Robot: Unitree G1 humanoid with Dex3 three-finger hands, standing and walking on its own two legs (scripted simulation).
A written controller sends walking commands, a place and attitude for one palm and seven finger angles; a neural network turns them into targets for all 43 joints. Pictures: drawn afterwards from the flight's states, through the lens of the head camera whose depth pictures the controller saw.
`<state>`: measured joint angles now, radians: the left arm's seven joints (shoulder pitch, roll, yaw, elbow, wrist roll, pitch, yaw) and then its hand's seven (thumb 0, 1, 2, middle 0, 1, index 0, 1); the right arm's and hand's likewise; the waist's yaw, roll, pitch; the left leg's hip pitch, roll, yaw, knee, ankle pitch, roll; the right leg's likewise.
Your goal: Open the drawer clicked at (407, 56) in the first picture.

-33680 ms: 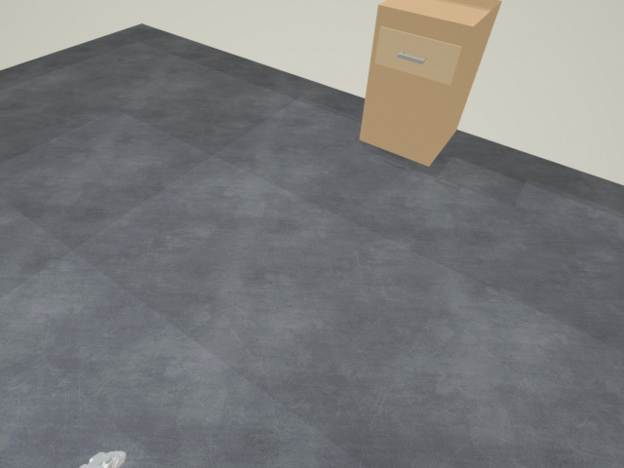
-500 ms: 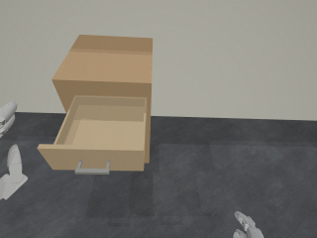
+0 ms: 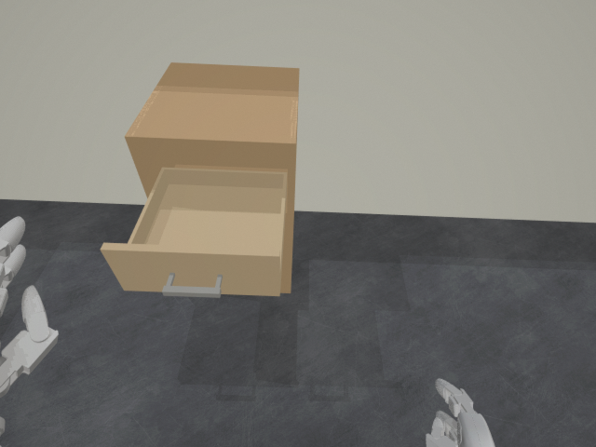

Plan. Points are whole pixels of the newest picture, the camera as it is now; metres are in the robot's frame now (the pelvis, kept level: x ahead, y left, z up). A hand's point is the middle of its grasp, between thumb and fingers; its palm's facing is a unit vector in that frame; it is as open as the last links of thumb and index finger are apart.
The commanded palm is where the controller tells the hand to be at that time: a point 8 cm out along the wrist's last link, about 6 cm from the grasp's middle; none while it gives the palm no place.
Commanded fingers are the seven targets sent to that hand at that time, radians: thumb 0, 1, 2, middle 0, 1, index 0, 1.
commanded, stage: stop stepping back and stand still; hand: left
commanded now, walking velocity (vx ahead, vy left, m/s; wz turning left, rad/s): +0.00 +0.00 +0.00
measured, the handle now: (193, 284) +0.49 +0.26 -0.23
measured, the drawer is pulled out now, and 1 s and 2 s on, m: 0.30 0.30 0.30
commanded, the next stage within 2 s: let the arm hang, fingers relaxed in 0.22 s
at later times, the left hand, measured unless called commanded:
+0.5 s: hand (141, 421) +0.18 +0.23 -0.09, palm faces +0.04 -0.93 -0.36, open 7.4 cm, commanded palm none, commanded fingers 0.00 0.90 0.90 -0.20 -0.30 -0.20 -0.30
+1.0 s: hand out of the picture -0.06 +0.17 -0.16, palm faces +0.03 -0.97 -0.25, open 7.4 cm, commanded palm none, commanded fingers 0.00 0.90 0.90 -0.20 -0.30 -0.20 -0.30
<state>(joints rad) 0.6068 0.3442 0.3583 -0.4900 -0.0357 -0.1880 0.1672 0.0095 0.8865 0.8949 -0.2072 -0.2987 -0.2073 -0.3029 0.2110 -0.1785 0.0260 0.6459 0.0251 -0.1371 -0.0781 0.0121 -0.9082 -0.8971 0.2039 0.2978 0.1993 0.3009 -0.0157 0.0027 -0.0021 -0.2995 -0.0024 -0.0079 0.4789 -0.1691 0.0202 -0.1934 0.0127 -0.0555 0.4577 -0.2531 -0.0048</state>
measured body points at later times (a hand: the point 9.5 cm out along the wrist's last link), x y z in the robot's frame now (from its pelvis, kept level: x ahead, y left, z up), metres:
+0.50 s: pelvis +0.01 +0.00 -0.01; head +0.02 +0.00 +0.44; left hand +0.17 +0.28 -0.07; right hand +0.15 -0.25 -0.13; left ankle +0.06 +0.11 -0.74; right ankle +0.00 -0.11 -0.74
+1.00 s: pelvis +0.01 -0.01 +0.00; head +0.03 -0.03 +0.45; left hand -0.06 +0.22 -0.14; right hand +0.00 -0.22 -0.17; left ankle +0.06 +0.11 -0.74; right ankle +0.00 -0.11 -0.74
